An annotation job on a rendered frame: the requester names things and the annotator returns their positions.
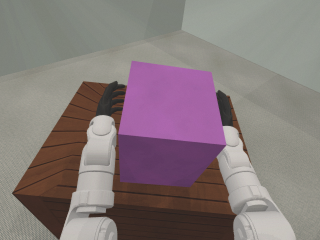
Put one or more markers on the left robot upper arm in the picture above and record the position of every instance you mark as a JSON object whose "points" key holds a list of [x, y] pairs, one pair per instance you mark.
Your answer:
{"points": [[90, 228]]}

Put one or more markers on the robot left hand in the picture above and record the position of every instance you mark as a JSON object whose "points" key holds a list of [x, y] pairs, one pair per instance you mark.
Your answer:
{"points": [[105, 104]]}

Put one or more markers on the right robot forearm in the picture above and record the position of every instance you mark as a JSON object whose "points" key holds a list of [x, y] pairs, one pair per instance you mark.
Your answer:
{"points": [[245, 191]]}

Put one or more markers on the carton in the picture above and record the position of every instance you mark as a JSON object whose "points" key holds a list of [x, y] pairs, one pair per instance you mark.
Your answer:
{"points": [[170, 129]]}

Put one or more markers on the left robot forearm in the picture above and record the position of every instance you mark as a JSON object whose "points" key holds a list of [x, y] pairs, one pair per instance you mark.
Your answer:
{"points": [[94, 193]]}

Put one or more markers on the pedestal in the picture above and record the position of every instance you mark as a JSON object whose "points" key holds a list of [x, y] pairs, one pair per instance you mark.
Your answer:
{"points": [[140, 211]]}

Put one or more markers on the robot right hand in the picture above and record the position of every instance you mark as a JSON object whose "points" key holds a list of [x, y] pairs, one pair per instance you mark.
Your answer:
{"points": [[224, 109]]}

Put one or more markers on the right robot upper arm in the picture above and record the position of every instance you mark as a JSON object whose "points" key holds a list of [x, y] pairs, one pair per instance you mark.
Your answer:
{"points": [[261, 225]]}

